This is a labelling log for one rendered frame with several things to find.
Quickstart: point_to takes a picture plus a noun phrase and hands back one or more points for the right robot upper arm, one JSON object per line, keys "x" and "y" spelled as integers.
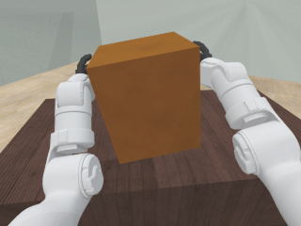
{"x": 269, "y": 151}

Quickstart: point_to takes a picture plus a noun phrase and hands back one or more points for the left robot hand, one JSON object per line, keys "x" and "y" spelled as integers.
{"x": 81, "y": 66}

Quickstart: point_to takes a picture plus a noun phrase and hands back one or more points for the pedestal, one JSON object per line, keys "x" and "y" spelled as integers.
{"x": 204, "y": 186}

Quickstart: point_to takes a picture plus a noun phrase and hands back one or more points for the robot left forearm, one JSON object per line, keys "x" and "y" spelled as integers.
{"x": 73, "y": 111}

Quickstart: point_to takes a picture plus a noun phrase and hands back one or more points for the robot right forearm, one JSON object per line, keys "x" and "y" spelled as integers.
{"x": 243, "y": 104}

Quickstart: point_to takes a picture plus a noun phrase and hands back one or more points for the carton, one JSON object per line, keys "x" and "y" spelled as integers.
{"x": 148, "y": 90}

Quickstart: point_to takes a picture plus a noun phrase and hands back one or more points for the right robot hand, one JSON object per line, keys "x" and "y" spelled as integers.
{"x": 203, "y": 49}

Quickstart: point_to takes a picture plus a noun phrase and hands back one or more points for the left robot upper arm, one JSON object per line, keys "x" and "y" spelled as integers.
{"x": 69, "y": 182}

